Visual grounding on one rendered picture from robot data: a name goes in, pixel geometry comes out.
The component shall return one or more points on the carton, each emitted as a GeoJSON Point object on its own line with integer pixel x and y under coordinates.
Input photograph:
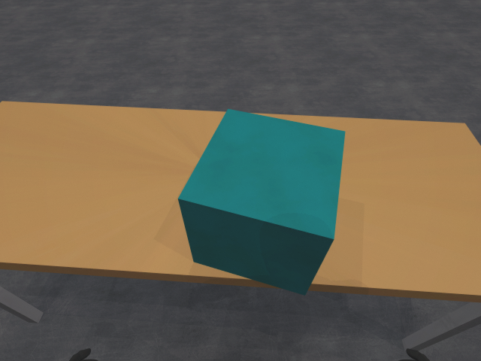
{"type": "Point", "coordinates": [262, 201]}

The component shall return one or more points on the table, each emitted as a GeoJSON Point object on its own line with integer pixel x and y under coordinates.
{"type": "Point", "coordinates": [93, 190]}

